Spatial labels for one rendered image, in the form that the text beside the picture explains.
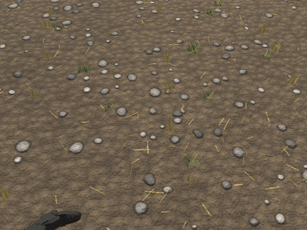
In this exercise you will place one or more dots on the left robot hand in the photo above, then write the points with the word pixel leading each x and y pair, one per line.
pixel 55 219

